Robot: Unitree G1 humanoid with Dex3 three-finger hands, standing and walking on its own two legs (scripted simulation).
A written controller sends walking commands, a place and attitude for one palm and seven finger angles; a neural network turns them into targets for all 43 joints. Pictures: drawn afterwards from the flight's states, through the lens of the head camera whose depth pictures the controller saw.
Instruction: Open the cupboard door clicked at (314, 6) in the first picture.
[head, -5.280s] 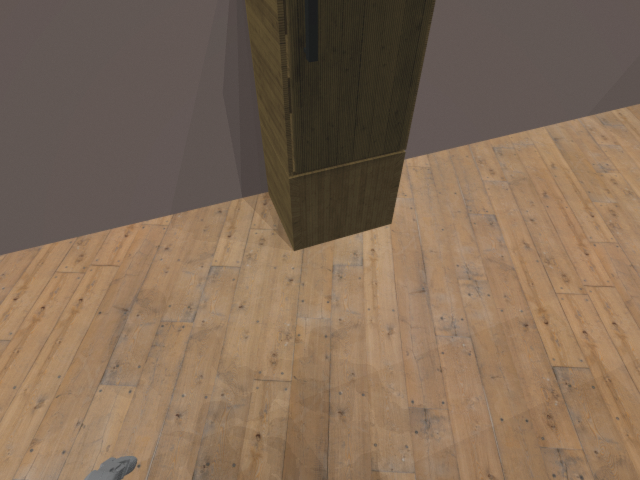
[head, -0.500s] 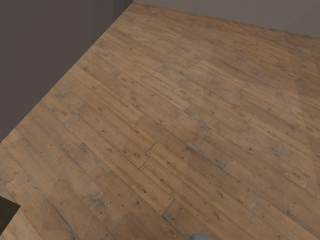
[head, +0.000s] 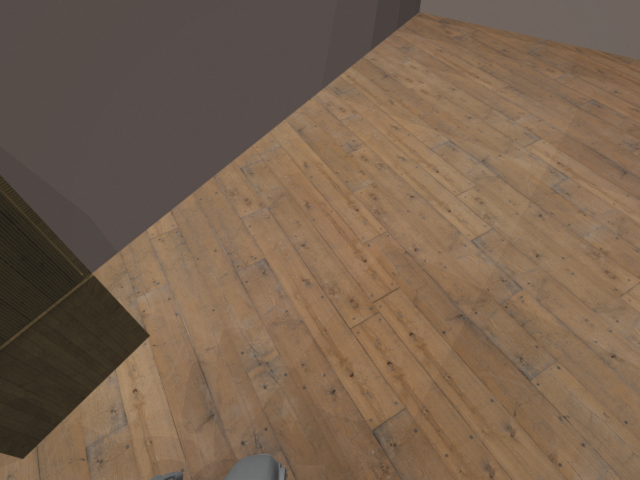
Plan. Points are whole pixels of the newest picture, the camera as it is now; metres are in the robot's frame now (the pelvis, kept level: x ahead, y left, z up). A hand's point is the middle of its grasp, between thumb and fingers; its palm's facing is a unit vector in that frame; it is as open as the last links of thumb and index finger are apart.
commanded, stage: turn to face it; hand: left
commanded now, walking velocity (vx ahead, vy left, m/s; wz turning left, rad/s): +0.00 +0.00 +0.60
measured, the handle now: out of the picture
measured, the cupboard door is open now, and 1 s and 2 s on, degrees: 0 0 0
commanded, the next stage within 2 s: take the last steps up to it in 1.62 s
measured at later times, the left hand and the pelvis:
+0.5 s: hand out of the picture +0.04 +0.27 -0.16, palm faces +0.31 -0.91 -0.26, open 7.4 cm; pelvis -0.01 +0.03 +0.00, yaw +17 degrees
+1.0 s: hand out of the picture -0.08 +0.20 -0.16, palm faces +0.59 -0.76 -0.28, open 7.4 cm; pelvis -0.02 +0.00 +0.00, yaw +37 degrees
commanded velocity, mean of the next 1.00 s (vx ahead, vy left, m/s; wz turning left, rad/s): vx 0.00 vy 0.00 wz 0.60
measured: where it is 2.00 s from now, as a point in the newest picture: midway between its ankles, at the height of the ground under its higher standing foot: outside the picture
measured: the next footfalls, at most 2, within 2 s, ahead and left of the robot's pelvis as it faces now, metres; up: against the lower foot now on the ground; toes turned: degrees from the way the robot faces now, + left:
left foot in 0.18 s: +0.01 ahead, +0.15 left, +0.00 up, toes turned +13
right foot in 0.62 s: +0.09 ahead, -0.08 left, +0.00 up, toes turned +19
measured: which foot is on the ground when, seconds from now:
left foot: up 0.00-0.16, down 0.18-0.62, up 0.64-1.00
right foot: down 0.00-0.18, up 0.20-0.60, down 0.62-1.00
